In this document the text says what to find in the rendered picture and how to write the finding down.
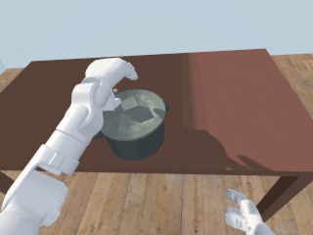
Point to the lid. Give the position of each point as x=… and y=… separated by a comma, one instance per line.
x=120, y=127

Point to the left robot forearm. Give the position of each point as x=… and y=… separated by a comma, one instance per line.
x=83, y=119

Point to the right robot forearm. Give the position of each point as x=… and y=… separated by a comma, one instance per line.
x=258, y=227

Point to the pot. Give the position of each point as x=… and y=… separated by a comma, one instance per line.
x=136, y=150

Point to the knob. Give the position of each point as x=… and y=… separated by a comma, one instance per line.
x=129, y=106

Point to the robot left upper arm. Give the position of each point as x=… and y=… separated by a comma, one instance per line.
x=38, y=202

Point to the table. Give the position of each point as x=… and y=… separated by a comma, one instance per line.
x=231, y=112

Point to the left robot hand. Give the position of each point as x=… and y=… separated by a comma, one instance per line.
x=113, y=70

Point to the right robot hand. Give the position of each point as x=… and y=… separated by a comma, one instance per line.
x=247, y=212

